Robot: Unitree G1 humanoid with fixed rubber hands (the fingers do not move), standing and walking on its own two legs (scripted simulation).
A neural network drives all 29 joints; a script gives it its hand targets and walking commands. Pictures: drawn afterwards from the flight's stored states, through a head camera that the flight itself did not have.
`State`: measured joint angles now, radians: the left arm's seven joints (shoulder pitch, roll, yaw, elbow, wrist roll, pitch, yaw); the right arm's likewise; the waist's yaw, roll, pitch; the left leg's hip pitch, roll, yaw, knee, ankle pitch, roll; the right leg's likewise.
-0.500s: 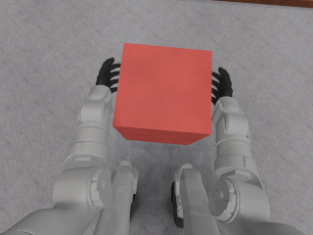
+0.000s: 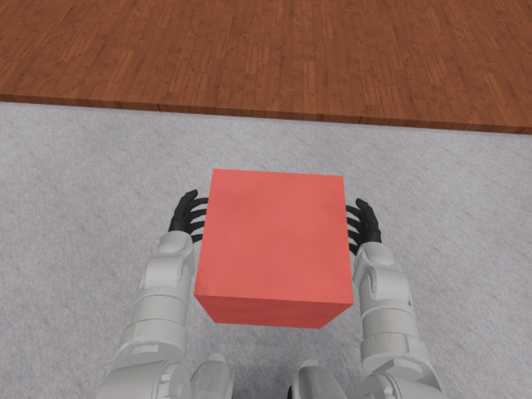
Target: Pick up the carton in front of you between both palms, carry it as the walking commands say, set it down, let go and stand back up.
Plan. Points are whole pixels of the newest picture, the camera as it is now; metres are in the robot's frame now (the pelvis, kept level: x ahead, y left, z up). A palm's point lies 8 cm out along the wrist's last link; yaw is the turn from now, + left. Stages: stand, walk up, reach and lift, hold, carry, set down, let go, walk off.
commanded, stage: reach and lift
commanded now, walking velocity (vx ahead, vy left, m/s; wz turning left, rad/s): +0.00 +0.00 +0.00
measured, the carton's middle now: (272, 257) +0.35 +0.00 -0.09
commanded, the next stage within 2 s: hold in 1.36 s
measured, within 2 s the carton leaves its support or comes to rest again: neither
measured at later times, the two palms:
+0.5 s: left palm (157, 228) +0.31 +0.15 +0.09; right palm (398, 236) +0.32 -0.15 +0.10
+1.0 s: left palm (156, 220) +0.32 +0.15 +0.10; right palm (399, 229) +0.32 -0.15 +0.11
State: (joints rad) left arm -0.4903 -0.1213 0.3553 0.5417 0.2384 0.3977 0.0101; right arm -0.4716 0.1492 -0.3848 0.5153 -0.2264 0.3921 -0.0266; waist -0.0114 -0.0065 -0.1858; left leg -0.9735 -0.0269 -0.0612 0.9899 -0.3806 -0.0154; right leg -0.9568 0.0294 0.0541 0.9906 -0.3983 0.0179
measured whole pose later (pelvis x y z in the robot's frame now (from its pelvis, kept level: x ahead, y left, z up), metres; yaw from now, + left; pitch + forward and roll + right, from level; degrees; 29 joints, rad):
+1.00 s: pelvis +0.02 +0.00 +0.07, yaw +0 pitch -5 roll +0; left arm -0.30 -0.16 0.27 0.32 0.30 0.65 -0.02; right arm -0.30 0.16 -0.27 0.32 -0.30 0.64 0.03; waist 0.00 0.00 0.03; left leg -0.13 -0.01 -0.06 0.40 -0.20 -0.01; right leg -0.12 0.01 0.06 0.41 -0.21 0.01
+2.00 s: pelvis +0.02 +0.00 +0.08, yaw +0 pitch -8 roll +0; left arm -0.29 -0.16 0.24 0.22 0.28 0.76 -0.01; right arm -0.29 0.16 -0.24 0.23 -0.28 0.75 0.02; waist 0.00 0.00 0.05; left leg -0.06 -0.01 -0.06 0.38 -0.18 -0.01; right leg -0.05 0.01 0.07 0.38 -0.20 0.01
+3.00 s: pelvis +0.26 -0.02 +0.08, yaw -2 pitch +6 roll +0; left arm -0.14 -0.13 0.12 -0.35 0.09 1.22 0.09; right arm -0.14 0.13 -0.09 -0.35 -0.10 1.23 -0.10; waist -0.03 0.02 -0.14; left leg -0.10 0.05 0.19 0.29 -0.29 0.00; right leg -0.57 -0.08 -0.14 0.74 -0.28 0.00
